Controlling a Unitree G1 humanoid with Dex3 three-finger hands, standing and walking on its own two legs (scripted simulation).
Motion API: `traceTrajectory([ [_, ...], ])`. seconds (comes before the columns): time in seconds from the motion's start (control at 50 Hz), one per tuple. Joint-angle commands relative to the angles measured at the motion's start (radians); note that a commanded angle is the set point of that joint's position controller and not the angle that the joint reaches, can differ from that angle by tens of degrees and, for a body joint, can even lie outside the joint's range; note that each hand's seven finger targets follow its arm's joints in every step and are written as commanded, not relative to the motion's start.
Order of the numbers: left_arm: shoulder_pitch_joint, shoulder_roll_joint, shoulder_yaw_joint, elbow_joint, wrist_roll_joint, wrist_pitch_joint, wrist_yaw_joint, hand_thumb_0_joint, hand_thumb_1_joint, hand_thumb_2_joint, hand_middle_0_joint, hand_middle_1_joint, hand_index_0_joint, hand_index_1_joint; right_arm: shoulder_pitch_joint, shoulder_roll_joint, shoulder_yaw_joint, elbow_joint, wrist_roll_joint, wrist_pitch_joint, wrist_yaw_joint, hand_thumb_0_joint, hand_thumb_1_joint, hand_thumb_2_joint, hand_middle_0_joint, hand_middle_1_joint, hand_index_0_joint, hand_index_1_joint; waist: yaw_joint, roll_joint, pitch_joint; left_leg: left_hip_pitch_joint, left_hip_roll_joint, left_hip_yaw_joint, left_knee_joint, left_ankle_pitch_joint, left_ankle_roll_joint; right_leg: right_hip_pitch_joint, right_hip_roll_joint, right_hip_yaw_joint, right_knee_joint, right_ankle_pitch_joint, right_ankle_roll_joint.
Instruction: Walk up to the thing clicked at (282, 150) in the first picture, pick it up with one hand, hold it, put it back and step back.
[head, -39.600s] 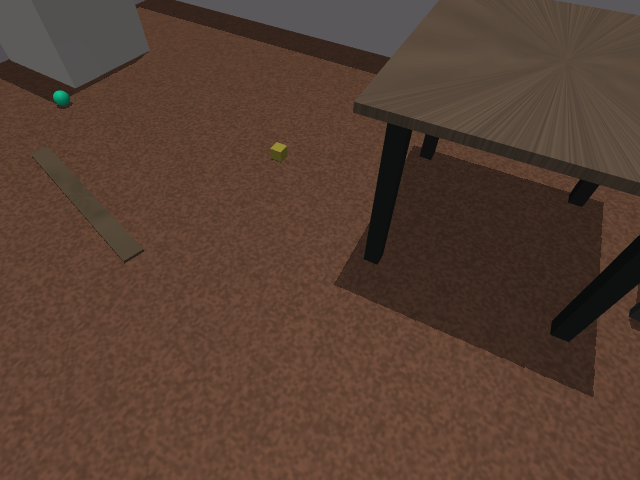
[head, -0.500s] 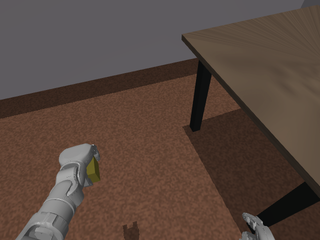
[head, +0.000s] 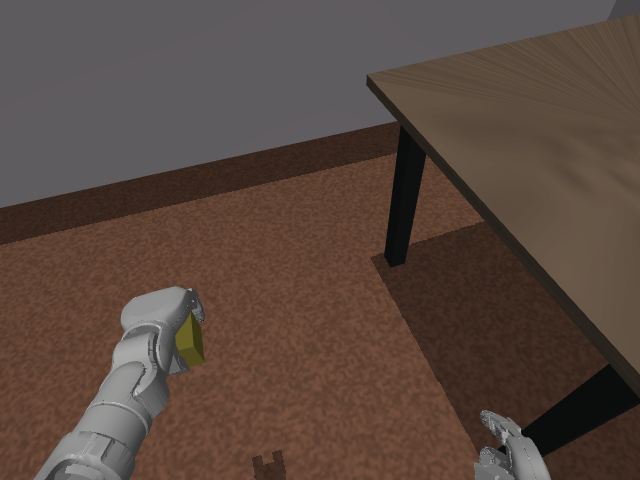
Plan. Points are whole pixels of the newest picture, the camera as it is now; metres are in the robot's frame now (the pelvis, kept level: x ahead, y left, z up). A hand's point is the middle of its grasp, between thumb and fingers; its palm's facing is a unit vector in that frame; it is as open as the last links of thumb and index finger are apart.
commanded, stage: hold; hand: left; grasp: from above
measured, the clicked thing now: (177, 341) +0.31 +0.22 -0.05
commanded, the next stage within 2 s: crouch in 0.80 s
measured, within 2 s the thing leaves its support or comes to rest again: neither
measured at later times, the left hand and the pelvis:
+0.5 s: hand (168, 338) +0.31 +0.23 -0.02, palm faces -0.43 -0.14 -0.89, open 9.4 cm; pelvis +0.01 +0.00 +0.00, yaw +0 degrees
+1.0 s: hand (166, 334) +0.31 +0.23 -0.02, palm faces -0.42 -0.14 -0.90, open 9.4 cm; pelvis +0.01 +0.00 +0.01, yaw +0 degrees
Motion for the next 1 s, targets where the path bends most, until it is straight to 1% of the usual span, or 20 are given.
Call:
traceTrajectory([
  [0.0,-0.313,0.195,0.084,-0.199,0.021,0.007,0.028,0.000,0.626,0.717,-0.962,-0.728,-0.981,-0.708,-0.092,-0.113,-0.029,-0.148,0.001,-0.048,-0.011,0.000,-0.888,-0.897,0.200,0.300,0.200,0.300,0.001,-0.072,-0.234,0.098,-0.047,0.001,-0.082,0.123,0.029,0.093,0.050,-0.012,-0.110,0.091,-0.022],
  [0.1,-0.336,0.218,0.091,-0.250,0.027,0.007,0.016,0.000,0.611,0.709,-0.945,-0.736,-0.967,-0.713,-0.093,-0.114,-0.027,-0.147,0.002,-0.047,-0.014,0.000,-0.889,-0.898,0.200,0.300,0.200,0.300,0.003,-0.060,-0.267,0.119,-0.048,0.004,-0.081,0.175,0.029,0.115,0.051,-0.012,-0.105,0.144,-0.021],
  [0.18,-0.294,0.193,0.081,-0.190,0.027,0.016,0.014,0.000,0.614,0.706,-0.958,-0.713,-0.975,-0.695,-0.093,-0.113,-0.026,-0.148,0.005,-0.046,-0.013,0.000,-0.888,-0.897,0.200,0.300,0.200,0.300,0.000,-0.081,-0.198,0.102,-0.045,0.000,-0.096,0.147,0.027,0.093,0.054,-0.018,-0.118,0.111,-0.026],
  [0.3,-0.334,0.222,0.096,-0.246,0.036,-0.003,0.007,0.000,0.592,0.739,-0.937,-0.745,-0.954,-0.727,-0.091,-0.109,-0.031,-0.151,0.005,-0.047,-0.014,0.000,-0.889,-0.898,0.200,0.300,0.200,0.300,0.008,-0.041,-0.257,0.136,-0.047,0.005,-0.088,0.204,0.027,0.110,0.052,-0.017,-0.107,0.169,-0.026],
  [0.36,-0.328,0.210,0.092,-0.275,0.031,-0.006,0.014,0.000,0.622,0.765,-0.973,-0.735,-0.984,-0.724,-0.090,-0.108,-0.030,-0.152,0.005,-0.045,-0.012,0.000,-0.888,-0.898,0.200,0.300,0.200,0.300,0.010,-0.034,-0.275,0.149,-0.045,0.001,-0.089,0.228,0.026,0.130,0.054,-0.019,-0.104,0.192,-0.026],
  [0.38,-0.335,0.224,0.106,-0.257,0.033,-0.006,0.016,0.000,0.619,0.779,-0.967,-0.741,-0.978,-0.730,-0.087,-0.111,-0.033,-0.147,0.005,-0.044,-0.013,0.000,-0.886,-0.897,0.200,0.300,0.200,0.300,0.008,-0.023,-0.280,0.156,-0.045,0.004,-0.088,0.232,0.024,0.130,0.055,-0.017,-0.105,0.195,-0.027],
  [0.42,-0.308,0.204,0.091,-0.214,0.039,-0.003,0.019,0.000,0.590,0.733,-0.959,-0.698,-0.968,-0.690,-0.081,-0.113,-0.033,-0.141,0.004,-0.041,-0.013,0.000,-0.889,-0.898,0.200,0.300,0.200,0.300,-0.007,-0.068,-0.257,0.152,-0.044,0.003,-0.085,0.242,0.028,0.127,0.055,-0.018,-0.108,0.210,-0.022],
  [0.48,-0.318,0.224,0.107,-0.201,0.038,-0.005,0.021,0.000,0.585,0.738,-0.950,-0.718,-0.961,-0.708,-0.077,-0.110,-0.035,-0.137,0.004,-0.039,-0.013,0.000,-0.891,-0.899,0.200,0.300,0.199,0.300,0.003,-0.073,-0.254,0.147,-0.045,0.004,-0.085,0.251,0.030,0.129,0.054,-0.021,-0.114,0.223,-0.020],
  [0.54,-0.326,0.212,0.094,-0.237,0.030,-0.007,0.010,0.000,0.611,0.740,-0.950,-0.749,-0.970,-0.729,-0.081,-0.113,-0.039,-0.141,0.005,-0.040,-0.011,0.000,-0.889,-0.898,0.200,0.300,0.200,0.300,0.011,-0.049,-0.273,0.158,-0.046,0.005,-0.090,0.255,0.028,0.144,0.052,-0.021,-0.115,0.223,-0.024],
  [0.58,-0.273,0.170,0.064,-0.188,0.029,-0.002,0.004,0.000,0.594,0.741,-0.941,-0.742,-0.957,-0.727,-0.081,-0.112,-0.038,-0.143,0.006,-0.039,-0.009,0.000,-0.890,-0.898,0.200,0.300,0.200,0.300,0.003,-0.065,-0.248,0.150,-0.044,0.004,-0.092,0.264,0.027,0.134,0.055,-0.023,-0.111,0.230,-0.025],
  [0.64,-0.268,0.203,0.085,-0.198,0.027,-0.012,0.002,0.000,0.601,0.731,-0.955,-0.721,-0.967,-0.709,-0.080,-0.115,-0.041,-0.151,0.006,-0.035,-0.010,0.000,-0.890,-0.898,0.200,0.300,0.200,0.300,0.016,-0.051,-0.232,0.146,-0.041,0.002,-0.100,0.260,0.023,0.133,0.058,-0.030,-0.114,0.215,-0.032],
  [0.7,-0.290,0.208,0.093,-0.209,0.035,-0.019,0.007,0.000,0.601,0.739,-0.971,-0.711,-0.978,-0.705,-0.072,-0.115,-0.041,-0.151,0.004,-0.032,-0.007,0.000,-0.892,-0.899,0.200,0.300,0.199,0.300,0.006,-0.066,-0.244,0.149,-0.043,0.003,-0.095,0.268,0.029,0.142,0.055,-0.028,-0.116,0.233,-0.028],
  [0.72,-0.336,0.234,0.111,-0.272,0.035,-0.022,0.015,0.000,0.620,0.750,-0.986,-0.716,-0.994,-0.709,-0.081,-0.112,-0.040,-0.155,0.005,-0.031,-0.008,0.000,-0.893,-0.899,0.200,0.300,0.200,0.300,0.021,-0.033,-0.271,0.165,-0.045,0.003,-0.097,0.271,0.025,0.150,0.054,-0.027,-0.116,0.233,-0.029],
  [0.74,-0.314,0.235,0.120,-0.230,0.041,-0.019,0.020,0.000,0.618,0.760,-0.988,-0.723,-0.995,-0.717,-0.076,-0.117,-0.040,-0.154,0.006,-0.029,-0.007,0.000,-0.894,-0.900,0.200,0.300,0.199,0.300,0.014,-0.034,-0.267,0.168,-0.045,0.006,-0.096,0.277,0.025,0.148,0.053,-0.021,-0.116,0.238,-0.029],
  [0.8,-0.333,0.221,0.106,-0.243,0.043,-0.022,0.029,0.000,0.605,0.761,-0.981,-0.706,-0.984,-0.704,-0.068,-0.120,-0.043,-0.148,0.003,-0.026,-0.005,0.000,-0.891,-0.899,0.200,0.300,0.200,0.300,0.006,-0.037,-0.270,0.174,-0.037,0.000,-0.100,0.282,0.022,0.152,0.060,-0.028,-0.112,0.239,-0.032],
  [0.82,-0.287,0.203,0.099,-0.209,0.047,-0.018,0.031,0.000,0.577,0.765,-0.971,-0.694,-0.969,-0.696,-0.074,-0.115,-0.043,-0.146,0.004,-0.025,-0.005,0.000,-0.893,-0.899,0.200,0.300,0.199,0.300,0.008,-0.043,-0.253,0.173,-0.038,-0.001,-0.100,0.293,0.022,0.148,0.059,-0.029,-0.112,0.248,-0.032],
  [0.86,-0.308,0.215,0.110,-0.222,0.048,-0.019,0.033,0.000,0.558,0.754,-0.947,-0.704,-0.949,-0.703,-0.064,-0.119,-0.048,-0.145,0.002,-0.022,-0.003,0.000,-0.893,-0.899,0.200,0.300,0.200,0.300,0.006,-0.042,-0.267,0.176,-0.038,0.003,-0.098,0.298,0.023,0.155,0.058,-0.027,-0.113,0.256,-0.032],
  [0.88,-0.318,0.220,0.109,-0.232,0.045,-0.018,0.031,0.000,0.635,0.681,-0.934,-0.772,-0.982,-0.722,-0.068,-0.119,-0.049,-0.143,0.002,-0.021,-0.003,0.000,-0.899,-0.905,0.201,0.300,0.201,0.300,0.010,-0.039,-0.271,0.180,-0.038,0.002,-0.098,0.299,0.023,0.158,0.057,-0.029,-0.115,0.257,-0.031],
  [0.9,-0.312,0.214,0.101,-0.234,0.043,-0.014,0.028,0.000,0.555,0.630,-0.854,-0.702,-0.902,-0.658,-0.076,-0.116,-0.046,-0.145,0.002,-0.021,-0.003,0.000,-0.863,-0.891,0.201,0.301,0.202,0.301,0.010,-0.046,-0.267,0.184,-0.042,0.002,-0.096,0.301,0.025,0.158,0.054,-0.027,-0.121,0.265,-0.026],
  [0.98,-0.267,0.182,0.083,-0.159,0.035,-0.017,0.019,0.000,0.610,0.678,-0.945,-0.699,-0.976,-0.669,-0.071,-0.117,-0.042,-0.147,0.003,-0.020,-0.001,0.000,-0.873,-0.894,0.201,0.300,0.201,0.300,0.003,-0.092,-0.198,0.139,-0.043,0.003,-0.107,0.233,0.030,0.130,0.052,-0.026,-0.137,0.202,-0.026],
])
